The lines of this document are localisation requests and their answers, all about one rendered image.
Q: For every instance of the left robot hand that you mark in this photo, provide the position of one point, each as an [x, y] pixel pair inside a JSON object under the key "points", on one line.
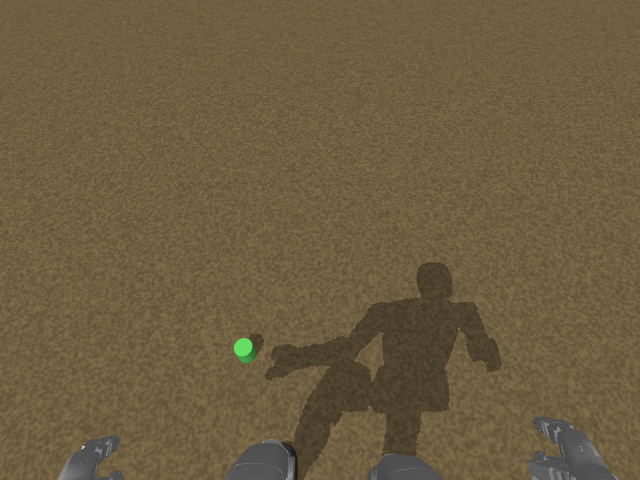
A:
{"points": [[83, 464]]}

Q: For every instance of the right robot hand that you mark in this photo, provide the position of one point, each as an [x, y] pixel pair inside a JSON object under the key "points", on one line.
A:
{"points": [[575, 448]]}

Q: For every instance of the right robot arm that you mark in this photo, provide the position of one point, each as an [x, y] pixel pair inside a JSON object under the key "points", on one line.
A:
{"points": [[590, 471]]}

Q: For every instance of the tin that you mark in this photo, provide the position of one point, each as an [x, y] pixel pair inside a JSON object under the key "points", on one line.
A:
{"points": [[245, 350]]}

